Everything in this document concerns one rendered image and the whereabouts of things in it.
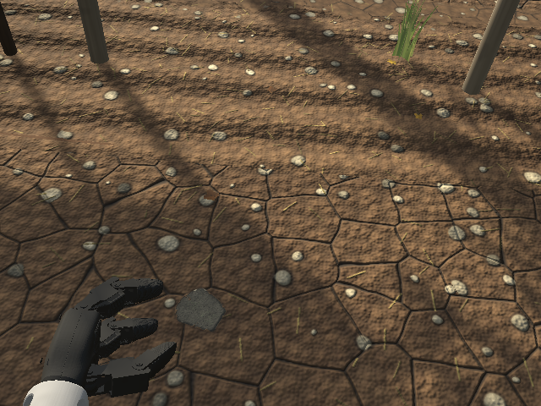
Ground left robot hand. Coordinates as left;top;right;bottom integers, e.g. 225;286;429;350
40;277;177;398

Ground left robot forearm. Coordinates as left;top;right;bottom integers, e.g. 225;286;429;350
23;380;89;406

